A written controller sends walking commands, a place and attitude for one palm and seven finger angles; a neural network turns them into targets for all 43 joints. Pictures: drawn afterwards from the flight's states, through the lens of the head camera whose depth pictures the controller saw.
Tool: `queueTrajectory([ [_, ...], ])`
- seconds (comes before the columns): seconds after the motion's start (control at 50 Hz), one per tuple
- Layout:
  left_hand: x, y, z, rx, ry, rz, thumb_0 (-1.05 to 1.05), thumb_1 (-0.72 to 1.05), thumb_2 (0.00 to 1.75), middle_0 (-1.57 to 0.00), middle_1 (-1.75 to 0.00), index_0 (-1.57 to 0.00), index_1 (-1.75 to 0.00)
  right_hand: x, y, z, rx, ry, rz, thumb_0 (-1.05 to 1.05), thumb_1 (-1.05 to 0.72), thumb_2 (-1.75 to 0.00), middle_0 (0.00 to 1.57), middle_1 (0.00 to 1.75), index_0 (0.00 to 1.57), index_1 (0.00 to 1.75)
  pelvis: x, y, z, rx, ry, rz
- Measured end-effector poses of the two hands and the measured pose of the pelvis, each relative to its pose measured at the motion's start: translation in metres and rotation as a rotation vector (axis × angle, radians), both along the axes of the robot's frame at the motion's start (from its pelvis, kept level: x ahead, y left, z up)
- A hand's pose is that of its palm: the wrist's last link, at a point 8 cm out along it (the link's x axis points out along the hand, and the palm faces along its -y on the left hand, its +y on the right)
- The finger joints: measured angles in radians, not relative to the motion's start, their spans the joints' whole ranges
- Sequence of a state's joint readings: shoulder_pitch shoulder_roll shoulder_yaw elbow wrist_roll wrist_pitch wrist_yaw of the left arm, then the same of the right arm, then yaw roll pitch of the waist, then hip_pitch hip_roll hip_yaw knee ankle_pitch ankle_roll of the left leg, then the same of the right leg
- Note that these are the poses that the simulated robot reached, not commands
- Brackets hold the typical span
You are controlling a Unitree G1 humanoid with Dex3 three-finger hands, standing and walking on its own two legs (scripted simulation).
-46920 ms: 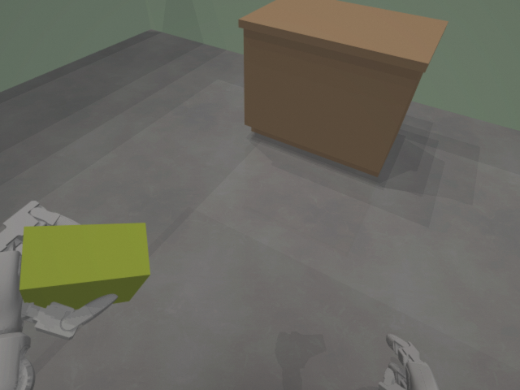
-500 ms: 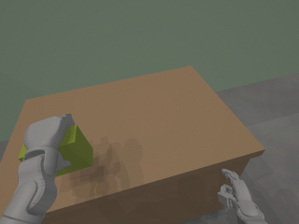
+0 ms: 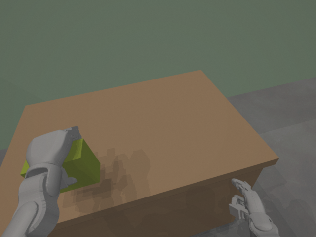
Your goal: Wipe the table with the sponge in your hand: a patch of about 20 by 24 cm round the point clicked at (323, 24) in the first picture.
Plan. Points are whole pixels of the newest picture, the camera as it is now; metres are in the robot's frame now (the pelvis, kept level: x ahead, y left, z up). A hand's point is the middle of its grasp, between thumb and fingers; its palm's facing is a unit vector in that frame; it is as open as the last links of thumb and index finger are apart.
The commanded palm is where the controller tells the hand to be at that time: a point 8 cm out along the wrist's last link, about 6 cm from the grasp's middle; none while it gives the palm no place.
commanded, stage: bring the sponge back beside the body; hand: left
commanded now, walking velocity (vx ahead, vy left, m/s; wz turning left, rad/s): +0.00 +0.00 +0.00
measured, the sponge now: (68, 171) +0.22 +0.28 +0.06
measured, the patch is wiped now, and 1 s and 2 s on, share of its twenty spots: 1.00 1.00 1.00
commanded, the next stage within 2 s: step back with the hand held close in 1.08 s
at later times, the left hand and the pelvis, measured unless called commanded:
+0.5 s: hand (52, 170) +0.20 +0.29 +0.11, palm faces +0.10 -0.11 -0.99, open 10.2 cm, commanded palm +0.16 +0.28 +0.18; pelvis +0.00 +0.00 +0.00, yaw +0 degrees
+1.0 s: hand (47, 177) +0.18 +0.29 +0.11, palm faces +0.11 -0.14 -0.98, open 10.2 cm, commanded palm +0.15 +0.28 +0.18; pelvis -0.01 +0.00 +0.00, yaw +0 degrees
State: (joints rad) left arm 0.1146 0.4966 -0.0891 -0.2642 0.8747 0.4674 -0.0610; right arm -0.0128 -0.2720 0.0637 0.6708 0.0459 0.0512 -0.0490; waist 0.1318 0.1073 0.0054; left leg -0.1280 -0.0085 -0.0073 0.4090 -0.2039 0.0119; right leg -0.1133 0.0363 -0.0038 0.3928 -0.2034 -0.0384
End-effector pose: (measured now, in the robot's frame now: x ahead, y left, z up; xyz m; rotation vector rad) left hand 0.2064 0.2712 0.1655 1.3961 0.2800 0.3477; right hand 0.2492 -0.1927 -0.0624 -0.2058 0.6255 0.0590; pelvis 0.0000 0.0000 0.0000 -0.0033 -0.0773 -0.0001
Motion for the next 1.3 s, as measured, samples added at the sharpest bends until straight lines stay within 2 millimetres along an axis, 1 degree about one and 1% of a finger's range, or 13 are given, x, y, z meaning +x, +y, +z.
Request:
queueTrajectory([
  [0.06,-0.004,0.002,0.004,0.018,-0.022,0.001,0.0,-0.52,1.06,-0.71,-1.33,-0.74,-1.31,0.0,0.0,0.0,0.002,0.002,0.001,0.01,-0.9,-0.9,0.2,0.3,0.21,0.31,0.001,0.0,0.0,0.0,-0.001,-0.003],
  [0.12,-0.008,0.008,0.006,0.018,-0.031,0.034,0.0,-0.52,1.06,-0.71,-1.33,-0.74,-1.31,0.0,0.0,0.001,0.005,0.006,0.002,0.01,-0.9,-0.9,0.2,0.3,0.21,0.31,0.001,-0.001,0.0,-0.001,-0.002,-0.004],
  [0.2,-0.013,0.016,0.003,-0.003,-0.018,0.077,0.0,-0.52,1.06,-0.71,-1.33,-0.73,-1.31,0.0,0.0,0.001,0.005,0.008,0.004,0.01,-0.9,-0.9,0.2,0.3,0.21,0.31,0.001,-0.001,0.0,-0.002,-0.002,-0.002],
  [0.38,-0.026,0.003,-0.004,-0.011,0.008,0.008,0.0,-0.52,1.06,-0.71,-1.33,-0.73,-1.31,-0.001,0.001,0.0,-0.001,0.0,0.003,0.01,-0.9,-0.9,0.2,0.3,0.2,0.31,0.0,0.002,-0.001,-0.004,-0.008,0.0],
  [0.48,-0.032,0.009,0.0,0.024,-0.016,0.026,0.0,-0.52,1.06,-0.71,-1.33,-0.74,-1.31,-0.002,0.003,0.001,0.0,0.003,0.007,0.01,-0.9,-0.9,0.2,0.3,0.19,0.3,-0.001,0.001,-0.001,-0.004,-0.012,0.0],
  [0.58,-0.038,0.016,0.001,0.006,-0.024,0.072,0.0,-0.52,1.06,-0.71,-1.33,-0.73,-1.31,-0.002,0.004,0.001,0.005,0.002,0.008,0.01,-0.9,-0.9,0.2,0.3,0.19,0.3,-0.002,0.001,-0.001,-0.005,-0.015,0.001],
  [0.78,-0.048,0.006,-0.013,-0.014,0.03,0.019,0.0,-0.52,1.06,-0.71,-1.33,-0.73,-1.31,-0.004,0.005,0.005,-0.002,-0.022,0.015,0.01,-0.9,-0.9,0.2,0.3,0.2,0.3,-0.005,0.001,-0.001,-0.006,-0.019,-0.001],
  [0.88,-0.05,0.011,-0.006,0.017,-0.009,0.026,0.0,-0.52,1.06,-0.72,-1.33,-0.74,-1.31,-0.004,0.006,0.005,-0.008,-0.023,0.018,0.01,-0.9,-0.9,0.2,0.3,0.19,0.3,-0.005,0.001,-0.001,-0.008,-0.024,-0.001],
  [0.98,-0.049,0.016,-0.003,0.0,-0.029,0.06,0.0,-0.52,1.06,-0.71,-1.33,-0.73,-1.31,-0.005,0.006,0.005,-0.003,-0.023,0.014,0.01,-0.9,-0.9,0.2,0.3,0.19,0.3,-0.006,0.001,-0.001,-0.008,-0.025,0.001],
  [1.1,-0.045,0.011,-0.009,-0.029,0.003,0.04,0.0,-0.51,1.06,-0.71,-1.33,-0.73,-1.31,-0.005,0.007,0.006,0.002,-0.03,0.008,0.01,-0.9,-0.9,0.2,0.3,0.2,0.3,-0.007,0.003,-0.001,-0.006,-0.023,-0.001],
  [1.22,-0.046,0.009,-0.006,0.006,-0.007,0.012,0.0,-0.52,1.06,-0.71,-1.33,-0.74,-1.31,-0.006,0.008,0.006,-0.001,-0.03,0.014,0.01,-0.9,-0.9,0.2,0.3,0.2,0.3,-0.006,0.003,-0.001,-0.007,-0.023,-0.004],
  [1.26,-0.044,0.016,-0.006,-0.366,-0.136,-0.028,0.0,-0.52,1.06,-0.71,-1.33,-0.73,-1.31,-0.009,0.009,0.01,0.0,-0.05,0.013,0.01,-0.9,-0.9,0.2,0.3,0.2,0.3,-0.007,0.003,-0.002,-0.014,-0.002,0.002],
  [1.3,-0.041,0.019,-0.012,-0.62,-0.247,-0.076,0.0,-0.52,1.06,-0.71,-1.33,-0.74,-1.31,-0.016,0.009,0.013,-0.003,-0.067,0.011,0.01,-0.9,-0.9,0.2,0.3,0.2,0.3,-0.008,0.002,-0.003,-0.018,0.026,0.005],
])
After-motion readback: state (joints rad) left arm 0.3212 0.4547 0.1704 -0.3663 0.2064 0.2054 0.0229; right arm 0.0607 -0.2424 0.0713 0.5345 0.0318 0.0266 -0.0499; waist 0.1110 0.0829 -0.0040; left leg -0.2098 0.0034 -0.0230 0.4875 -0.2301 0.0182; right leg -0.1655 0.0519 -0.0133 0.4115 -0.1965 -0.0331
